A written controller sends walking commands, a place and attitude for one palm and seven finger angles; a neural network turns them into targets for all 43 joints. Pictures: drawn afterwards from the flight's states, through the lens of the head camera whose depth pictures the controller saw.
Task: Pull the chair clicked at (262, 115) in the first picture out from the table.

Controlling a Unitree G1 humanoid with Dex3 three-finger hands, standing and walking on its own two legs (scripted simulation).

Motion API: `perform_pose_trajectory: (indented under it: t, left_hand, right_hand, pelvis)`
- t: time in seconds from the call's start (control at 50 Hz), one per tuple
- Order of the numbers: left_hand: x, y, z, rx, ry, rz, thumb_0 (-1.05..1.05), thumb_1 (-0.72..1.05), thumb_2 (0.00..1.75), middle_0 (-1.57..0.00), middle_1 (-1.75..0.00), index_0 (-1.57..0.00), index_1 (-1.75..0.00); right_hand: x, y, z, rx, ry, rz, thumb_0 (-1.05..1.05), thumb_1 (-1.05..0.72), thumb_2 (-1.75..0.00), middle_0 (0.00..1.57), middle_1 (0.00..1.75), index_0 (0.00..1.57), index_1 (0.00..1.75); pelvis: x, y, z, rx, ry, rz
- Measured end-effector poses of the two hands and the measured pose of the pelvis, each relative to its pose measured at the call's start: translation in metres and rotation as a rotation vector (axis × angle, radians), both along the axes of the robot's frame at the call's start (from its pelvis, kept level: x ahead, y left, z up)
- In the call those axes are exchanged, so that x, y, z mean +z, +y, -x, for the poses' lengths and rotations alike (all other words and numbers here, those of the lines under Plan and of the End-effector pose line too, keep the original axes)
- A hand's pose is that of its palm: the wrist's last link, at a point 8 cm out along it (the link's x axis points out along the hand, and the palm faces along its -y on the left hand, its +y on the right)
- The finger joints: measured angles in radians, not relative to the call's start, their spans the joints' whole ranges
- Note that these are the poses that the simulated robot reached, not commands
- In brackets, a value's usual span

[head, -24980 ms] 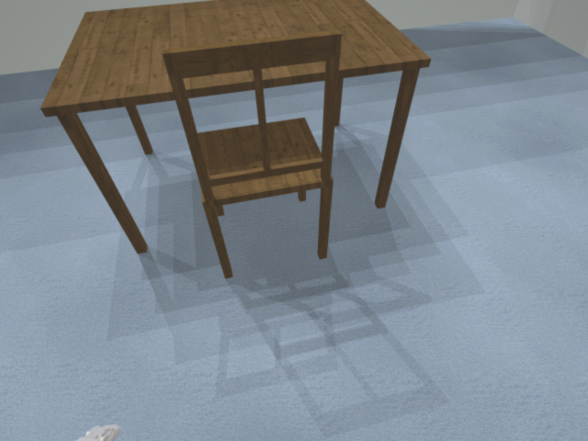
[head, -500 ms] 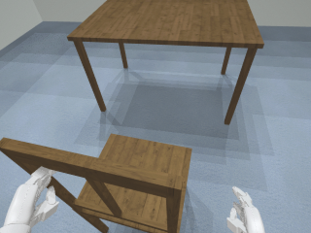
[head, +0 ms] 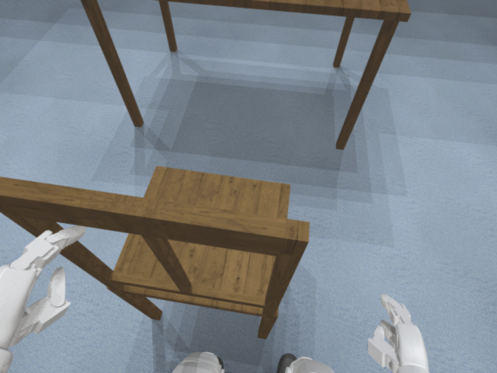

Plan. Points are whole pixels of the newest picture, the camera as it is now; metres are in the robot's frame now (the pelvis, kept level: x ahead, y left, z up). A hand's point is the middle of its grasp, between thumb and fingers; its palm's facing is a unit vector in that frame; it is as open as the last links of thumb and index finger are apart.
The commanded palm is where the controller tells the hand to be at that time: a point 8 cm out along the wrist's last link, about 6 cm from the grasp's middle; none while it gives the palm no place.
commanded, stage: step back with the hand held close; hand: left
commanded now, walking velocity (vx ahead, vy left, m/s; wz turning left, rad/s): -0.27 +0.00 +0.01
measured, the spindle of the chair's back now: (172, 265) +0.28 +0.17 -0.08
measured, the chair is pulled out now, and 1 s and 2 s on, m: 0.73 0.74 0.74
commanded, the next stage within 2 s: stop stepping back and stand still in 0.56 s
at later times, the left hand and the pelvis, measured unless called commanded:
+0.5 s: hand out of the picture +0.13 +0.29 +0.16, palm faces +0.39 -0.78 -0.50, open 7.4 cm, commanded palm +0.06 +0.34 +0.18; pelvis -0.07 +0.03 -0.01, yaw +1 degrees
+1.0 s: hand out of the picture +0.04 +0.30 +0.17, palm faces +0.35 -0.79 -0.50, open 7.4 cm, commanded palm -0.01 +0.35 +0.18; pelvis -0.16 +0.05 +0.00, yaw -1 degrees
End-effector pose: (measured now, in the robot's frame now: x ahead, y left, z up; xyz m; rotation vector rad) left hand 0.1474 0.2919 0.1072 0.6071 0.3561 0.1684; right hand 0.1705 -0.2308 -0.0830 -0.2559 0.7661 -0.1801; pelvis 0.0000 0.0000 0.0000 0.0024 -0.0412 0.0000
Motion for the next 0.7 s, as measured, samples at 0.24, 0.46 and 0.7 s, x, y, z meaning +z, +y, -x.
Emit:
perform_pose_trajectory:
  t: [0.24,0.46,0.7]
  left_hand:
    - [0.117,0.018,0.028,0.057,-0.780,-0.159,0.01,0.89,0.90,-0.22,-0.30,-0.29,-0.34]
    - [0.069,0.035,0.041,0.005,-0.619,-0.037,0.01,0.89,0.90,-0.21,-0.30,-0.21,-0.31]
    - [0.091,0.037,0.108,-0.031,-0.678,-0.103,0.01,0.88,0.90,-0.22,-0.30,-0.21,-0.31]
  right_hand:
    - [-0.010,0.006,0.044,0.012,-0.026,-0.012,0.01,-0.91,-0.90,0.20,0.30,0.20,0.30]
    - [0.009,0.024,0.100,-0.071,-0.094,-0.005,0.01,-0.91,-0.90,0.20,0.30,0.20,0.30]
    - [-0.014,0.033,0.142,0.004,0.019,-0.024,0.01,-0.91,-0.90,0.20,0.30,0.20,0.30]
  pelvis:
    - [-0.010,0.011,0.032,0.001,0.014,0.013]
    - [-0.011,0.036,0.068,-0.002,0.009,0.054]
    - [-0.010,0.037,0.120,-0.027,0.038,0.053]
